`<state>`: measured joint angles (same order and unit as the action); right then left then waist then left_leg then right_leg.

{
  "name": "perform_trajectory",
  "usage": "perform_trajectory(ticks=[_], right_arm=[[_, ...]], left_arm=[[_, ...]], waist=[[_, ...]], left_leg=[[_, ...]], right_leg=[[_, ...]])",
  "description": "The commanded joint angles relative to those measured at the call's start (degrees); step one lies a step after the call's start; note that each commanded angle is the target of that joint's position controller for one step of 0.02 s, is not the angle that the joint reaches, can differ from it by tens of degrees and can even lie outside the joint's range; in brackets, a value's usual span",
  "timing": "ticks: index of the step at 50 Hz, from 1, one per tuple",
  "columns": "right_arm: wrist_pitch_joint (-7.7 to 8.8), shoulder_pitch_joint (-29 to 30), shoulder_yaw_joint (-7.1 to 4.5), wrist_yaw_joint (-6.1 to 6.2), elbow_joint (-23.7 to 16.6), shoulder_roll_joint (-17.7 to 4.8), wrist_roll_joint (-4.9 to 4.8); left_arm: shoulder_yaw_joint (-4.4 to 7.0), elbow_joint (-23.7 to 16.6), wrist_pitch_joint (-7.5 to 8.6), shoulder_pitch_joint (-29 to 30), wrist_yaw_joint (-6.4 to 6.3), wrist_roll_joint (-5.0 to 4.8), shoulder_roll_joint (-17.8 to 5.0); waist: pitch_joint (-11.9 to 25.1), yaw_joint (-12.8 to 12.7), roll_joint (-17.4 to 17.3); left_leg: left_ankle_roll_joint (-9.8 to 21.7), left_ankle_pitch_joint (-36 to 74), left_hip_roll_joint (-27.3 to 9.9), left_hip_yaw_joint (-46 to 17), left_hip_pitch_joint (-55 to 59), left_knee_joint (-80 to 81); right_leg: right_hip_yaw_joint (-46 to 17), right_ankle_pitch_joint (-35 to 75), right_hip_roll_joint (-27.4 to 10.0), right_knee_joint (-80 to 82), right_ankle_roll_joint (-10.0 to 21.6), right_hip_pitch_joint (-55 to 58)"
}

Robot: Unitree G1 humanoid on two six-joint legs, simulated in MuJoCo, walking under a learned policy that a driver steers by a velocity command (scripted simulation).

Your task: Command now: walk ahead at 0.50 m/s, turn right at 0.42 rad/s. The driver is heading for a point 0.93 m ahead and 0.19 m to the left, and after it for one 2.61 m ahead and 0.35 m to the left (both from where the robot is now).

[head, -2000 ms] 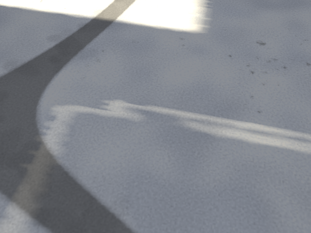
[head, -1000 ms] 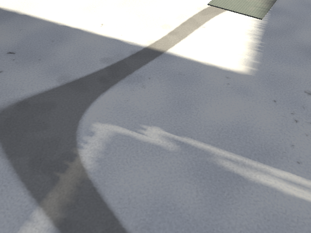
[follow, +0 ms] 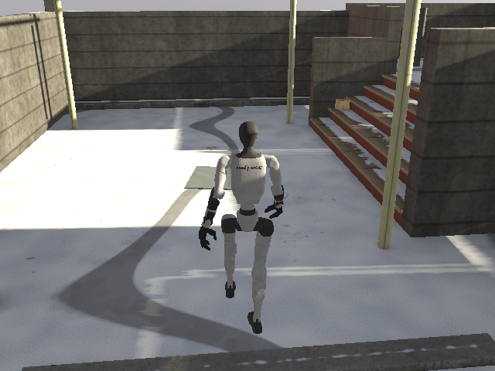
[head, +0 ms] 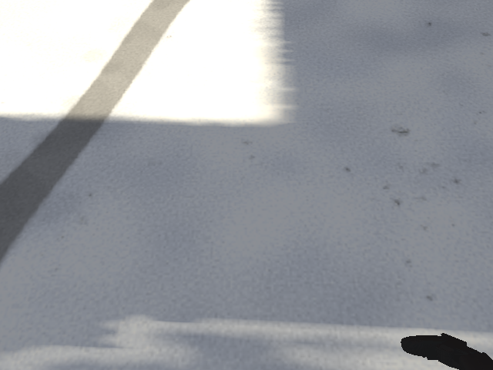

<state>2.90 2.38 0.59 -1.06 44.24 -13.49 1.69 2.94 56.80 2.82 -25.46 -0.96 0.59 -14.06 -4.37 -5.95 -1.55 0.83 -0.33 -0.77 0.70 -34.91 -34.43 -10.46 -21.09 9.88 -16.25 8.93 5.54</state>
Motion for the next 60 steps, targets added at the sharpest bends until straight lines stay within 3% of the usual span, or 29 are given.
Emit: perform_trajectory(ticks=[1,2,3,4,5,6,7,9,13,16,22,26,27,28,29,30,31,33,37,42,46,49,51,52,53,54,55,57,60], right_arm=[[1.39,-8.7,-2.58,0.97,-0.7,-9.0,-0.26],[2.06,-18.1,-3.2,1.47,1.9,-10.1,-0.29],[2.55,-26.8,-4.12,2.3,3.3,-13.3,0.87],[2.04,-27.6,-5.47,2.02,3.8,-17.6,1.7],[1.15,-24.3,-5.18,1.21,3.7,-12.8,-0.14],[1.24,-17.9,-4.26,0.97,2.6,-8.6,-0.53],[1.48,-15.7,-3.73,0.59,2.9,-6.3,-0.27],[2.05,-17.7,-3.11,0.72,5.6,-4.9,-0.5],[2.98,-22.0,-3.53,0.43,8.4,-6.5,-1.24],[2.32,-24.8,-4.03,0.74,9.3,-7.8,-1.24],[1.6,-29.2,-5.05,0.5,9.6,-9.1,-0.81],[1.13,-26.8,-5.9,0.92,8.3,-9.9,-1.0],[1.5,-26.0,-5.53,0.74,7.3,-8.0,-1.59],[1.87,-26.2,-4.43,0.75,4.5,-3.0,-2.83],[1.16,-29.1,-4.81,1.0,3.4,-4.6,-2.4],[0.16,-28.9,-5.29,1.11,5.0,-6.9,-1.05],[-0.05,-26.1,-5.27,0.38,5.2,-6.0,-0.59],[-0.87,-23.7,-5.43,-0.55,4.5,-4.8,0.13],[-2.4,-19.0,-5.26,-1.75,1.9,-3.8,0.42],[-2.56,-8.8,-4.24,-3.07,-2.5,-2.9,0.32],[-2.4,-1.7,-3.31,-3.88,-5.6,-2.7,0.47],[-2.38,-1.0,-3.49,-3.49,-6.6,-3.7,0.84],[-2.15,-6.9,-4.29,-2.83,-5.2,-5.2,1.08],[-1.63,-14.4,-5.12,-2.29,-3.0,-6.5,1.35],[-1.31,-23.8,-6.7,-1.3,-0.1,-10.1,1.89],[-1.51,-23.3,-8.39,-0.41,-0.9,-17.3,1.37],[-2.3,-26.6,-8.54,0.05,-2.2,-17.5,-0.37],[-2.28,-21.1,-7.37,0.86,-0.6,-12.8,-1.07],[-0.91,-16.0,-5.98,0.85,-1.5,-8.7,-1.59]], left_arm=[[1.82,-1.7,1.0,-0.1,-0.55,0.62,-10.0],[1.94,-2.1,1.46,2.3,-0.17,0.45,-10.6],[1.2,-3.5,2.09,2.3,0.4,0.28,-7.8],[0.11,-2.4,1.54,-9.9,0.49,-1.67,-1.1],[0.64,-1.4,1.17,-7.9,0.14,0.73,-7.2],[0.87,-2.7,1.09,-1.3,0.47,1.21,-7.4],[0.77,-4.2,1.23,3.5,0.92,1.53,-7.0],[0.59,-5.4,0.62,5.3,1.9,2.1,-5.7],[-0.5,-7.0,-0.06,8.1,2.46,2.44,-2.8],[-1.45,-10.4,0.04,17.4,2.45,1.94,-2.3],[-2.03,-14.4,0.79,27.0,1.99,0.61,-3.4],[-0.85,-12.8,2.41,17.6,1.05,0.59,-6.0],[0.31,-11.5,3.28,10.6,0.29,1.59,-9.5],[1.57,-11.4,3.21,3.2,-0.54,2.86,-14.8],[2.52,-10.5,1.83,3.7,-0.62,2.11,-16.6],[1.43,-11.9,1.45,7.5,-0.25,1.82,-10.7],[0.5,-12.5,1.76,10.8,0.18,1.33,-6.5],[-0.15,-12.0,2.6,12.0,0.15,1.22,-4.1],[0.32,-9.8,4.1,7.9,0.26,0.33,-4.6],[0.45,-8.2,3.83,5.4,0.38,0.64,-4.8],[1.08,-7.0,3.5,3.1,0.11,0.59,-7.3],[1.38,-5.8,2.47,1.1,-0.34,0.71,-8.7],[1.83,-5.3,1.37,0.5,-0.66,0.81,-10.7],[1.92,-5.5,0.81,0.6,-0.7,0.61,-11.3],[1.68,-6.7,0.66,0.9,-0.54,0.81,-10.6],[0.09,-11.1,1.01,-1.5,0.78,0.42,-3.1],[1.19,-13.2,1.64,5.8,0.98,0.83,-8.3],[0.53,-14.5,2.76,9.9,1.1,0.11,-6.9],[0.6,-13.2,0.28,6.0,1.14,2.23,-6.4]], waist=[[6.0,7.2,6.1],[9.4,12.4,5.4],[15.8,15.0,0.6],[23.0,9.0,-13.7],[19.8,8.9,-4.1],[9.3,7.4,-0.1],[4.7,7.3,2.1],[2.6,5.0,-1.2],[3.8,3.8,-2.8],[1.0,5.9,-3.0],[2.0,9.3,-4.0],[5.0,4.1,-2.6],[9.5,1.1,2.4],[17.1,-1.1,12.1],[16.8,1.6,18.1],[10.4,3.5,9.4],[5.3,4.1,5.3],[2.3,5.8,7.3],[3.7,6.4,6.8],[1.2,5.3,6.6],[-0.6,3.8,6.4],[0.2,4.1,6.7],[4.5,6.9,7.7],[8.9,10.0,6.8],[14.6,14.2,2.7],[19.9,10.0,-12.2],[23.1,13.8,-4.6],[8.3,9.8,0.6],[5.6,4.1,1.1]], left_leg=[[3.1,-3.1,4.4,1.0,19.4,3.8],[4.6,-0.6,2.7,-0.1,28.9,8.1],[7.2,-4.5,-7.1,-10.2,41.6,7.6],[18.6,-0.7,-24.5,-38.4,55.0,9.6],[18.9,-15.8,-22.2,-45.2,48.6,15.8],[17.0,-21.5,-19.6,-36.1,38.8,18.5],[15.4,-18.2,-16.3,-30.2,32.7,20.2],[13.1,-7.1,-11.6,-21.8,26.8,21.8],[13.8,2.6,-9.1,-16.8,24.6,23.1],[13.4,-1.2,-7.5,-15.4,21.8,25.4],[11.2,2.3,-7.3,-16.8,24.7,21.5],[8.2,2.4,-5.7,-19.0,22.5,10.6],[6.4,-1.0,-1.7,-15.8,17.8,-0.8],[4.2,-17.8,4.0,-7.7,6.9,-17.0],[4.0,-31.8,6.3,-3.1,-3.4,-26.2],[4.6,-28.3,1.3,-5.2,-5.1,-31.6],[4.2,-23.4,-0.5,-5.5,-4.7,-31.7],[3.0,-18.8,-2.8,-4.5,-2.6,-29.7],[1.4,-12.7,-3.2,-3.0,-5.4,-30.9],[0.6,-3.9,-3.4,-0.5,-6.9,-19.7],[2.8,-2.2,-2.6,3.9,-1.4,-7.0],[5.8,-8.5,0.3,7.1,3.0,-2.4],[8.5,-14.1,4.6,8.7,11.2,-0.4],[10.2,-13.4,6.5,8.1,20.9,3.2],[12.7,-15.4,2.6,0.7,35.7,5.9],[20.4,-16.1,-16.2,-28.8,54.4,7.9],[22.9,-13.9,-19.6,-44.0,54.8,16.0],[19.2,-2.9,-15.5,-27.7,40.4,18.0],[16.2,8.5,-8.7,-18.2,26.9,20.3]], right_leg=[[-5.6,65.5,-14.7,-12.0,-2.5,-3.8],[-4.1,62.3,-13.3,-22.1,-2.7,-6.0],[-1.9,44.9,-10.3,-36.4,-2.6,-14.0],[3.8,-9.3,-0.1,-57.8,-5.2,-30.6],[2.8,-7.9,-3.3,-61.4,-3.8,-35.9],[2.6,-1.8,-5.9,-59.6,-4.0,-37.9],[3.5,1.0,-7.2,-56.8,-3.9,-38.0],[4.5,2.4,-9.5,-52.1,-4.6,-35.0],[8.6,3.7,-11.8,-43.1,-7.6,-34.6],[10.6,8.9,-12.7,-31.6,-9.9,-35.6],[11.3,14.6,-10.6,-18.8,-10.8,-31.0],[10.0,11.3,-9.2,-8.3,-8.8,-15.1],[3.4,7.8,-15.8,-5.2,-6.7,-4.9],[-12.5,-2.6,-30.7,-1.8,-3.1,8.3],[-29.0,-9.4,-36.5,3.4,1.9,7.0],[-24.6,-13.9,-34.3,3.4,2.3,0.9],[-16.6,-8.5,-30.7,4.4,1.2,-4.8],[-4.8,5.6,-26.3,6.5,-1.0,-10.3],[5.5,25.2,-24.7,6.3,-1.0,-8.3],[14.4,30.1,-23.2,7.1,-1.2,-8.6],[18.7,32.7,-24.5,6.7,-2.0,-7.0],[21.9,48.3,-25.4,0.3,-3.0,-2.0],[23.8,63.2,-25.6,-12.1,-3.4,-0.1],[24.6,60.7,-25.2,-23.2,-4.0,-3.1],[25.0,45.8,-23.9,-39.0,-5.7,-13.9],[23.9,-6.9,-14.2,-59.9,-9.3,-40.0],[11.3,-10.0,-10.1,-67.0,-9.7,-47.0],[9.3,1.4,-15.6,-59.7,-8.8,-48.8],[8.8,1.7,-17.4,-51.3,-10.2,-38.1]])
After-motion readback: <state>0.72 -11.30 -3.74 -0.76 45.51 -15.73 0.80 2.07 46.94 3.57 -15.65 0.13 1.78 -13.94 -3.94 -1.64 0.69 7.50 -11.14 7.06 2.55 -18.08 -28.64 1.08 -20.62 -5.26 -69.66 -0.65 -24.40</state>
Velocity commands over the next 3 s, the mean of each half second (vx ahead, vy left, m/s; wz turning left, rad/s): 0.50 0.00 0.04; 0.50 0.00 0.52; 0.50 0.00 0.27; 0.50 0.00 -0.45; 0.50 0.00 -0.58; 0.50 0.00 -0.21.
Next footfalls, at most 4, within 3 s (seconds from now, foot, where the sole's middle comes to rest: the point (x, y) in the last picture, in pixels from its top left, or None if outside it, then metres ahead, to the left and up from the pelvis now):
0.06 left None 0.22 0.09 -0.77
0.54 right None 0.44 -0.11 -0.77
1.06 left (229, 288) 0.64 0.17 -0.77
1.64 right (237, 189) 0.98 0.19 -0.77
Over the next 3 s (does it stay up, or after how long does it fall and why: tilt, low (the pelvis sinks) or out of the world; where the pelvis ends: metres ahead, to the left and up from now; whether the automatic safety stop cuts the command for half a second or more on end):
stays up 1.51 0.25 0.02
